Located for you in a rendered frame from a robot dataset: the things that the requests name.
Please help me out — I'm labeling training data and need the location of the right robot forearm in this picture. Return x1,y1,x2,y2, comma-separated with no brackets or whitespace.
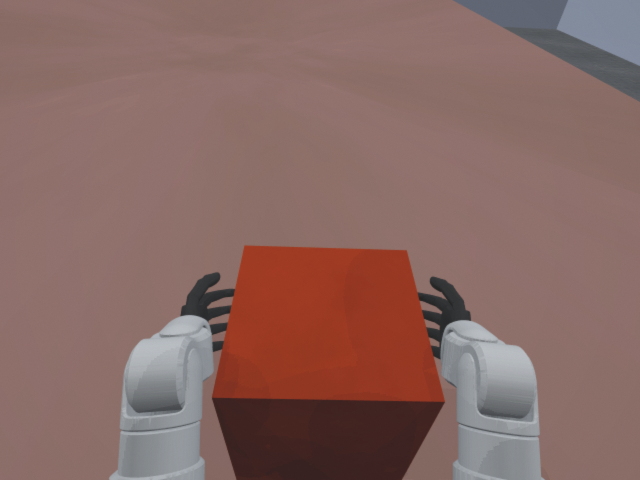
440,320,545,480

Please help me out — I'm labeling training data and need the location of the robot left hand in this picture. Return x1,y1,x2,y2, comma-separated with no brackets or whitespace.
180,272,235,352

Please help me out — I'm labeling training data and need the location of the carton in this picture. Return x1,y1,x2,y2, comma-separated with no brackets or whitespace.
212,245,445,480

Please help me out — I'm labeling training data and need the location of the robot right hand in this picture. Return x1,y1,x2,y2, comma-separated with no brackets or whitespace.
417,277,471,360

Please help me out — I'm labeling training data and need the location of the left robot forearm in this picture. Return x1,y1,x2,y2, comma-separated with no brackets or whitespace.
109,315,214,480

